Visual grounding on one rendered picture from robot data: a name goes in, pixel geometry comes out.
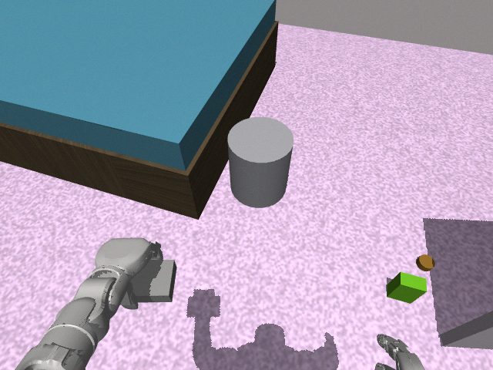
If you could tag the bed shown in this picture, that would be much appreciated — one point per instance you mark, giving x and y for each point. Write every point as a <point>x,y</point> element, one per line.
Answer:
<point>135,98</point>

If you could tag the right robot hand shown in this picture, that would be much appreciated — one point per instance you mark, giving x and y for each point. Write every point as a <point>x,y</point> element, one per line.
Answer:
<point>399,352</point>

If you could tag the left robot hand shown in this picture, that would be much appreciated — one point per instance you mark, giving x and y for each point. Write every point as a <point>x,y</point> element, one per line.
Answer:
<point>130,255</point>

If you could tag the left robot arm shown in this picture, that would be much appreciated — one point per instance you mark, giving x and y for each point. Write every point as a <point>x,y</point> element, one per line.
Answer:
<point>72,339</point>

